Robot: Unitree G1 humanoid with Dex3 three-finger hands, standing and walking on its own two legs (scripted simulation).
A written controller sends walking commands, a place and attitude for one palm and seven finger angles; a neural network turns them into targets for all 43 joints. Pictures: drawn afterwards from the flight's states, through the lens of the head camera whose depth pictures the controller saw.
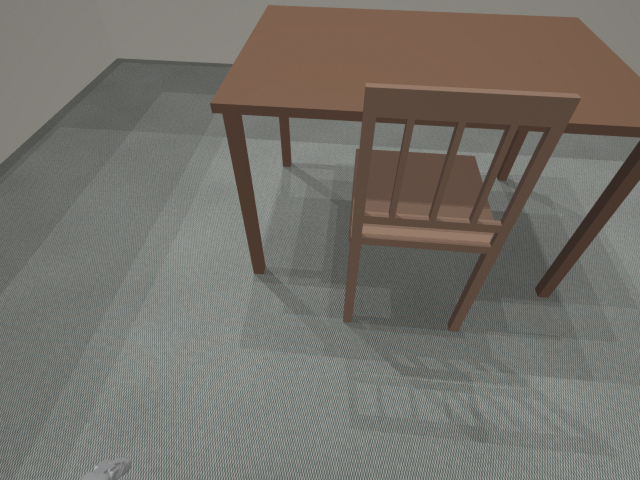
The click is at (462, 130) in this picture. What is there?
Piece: chair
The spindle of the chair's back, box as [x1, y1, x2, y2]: [429, 122, 465, 220]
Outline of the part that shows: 465,122 456,122 430,209 429,220 435,220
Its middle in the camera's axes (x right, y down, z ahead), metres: +0.29 -0.15 +0.91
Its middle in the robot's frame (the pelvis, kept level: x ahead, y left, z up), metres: +0.79 -0.25 -0.08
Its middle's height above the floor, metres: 0.68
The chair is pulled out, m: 0.00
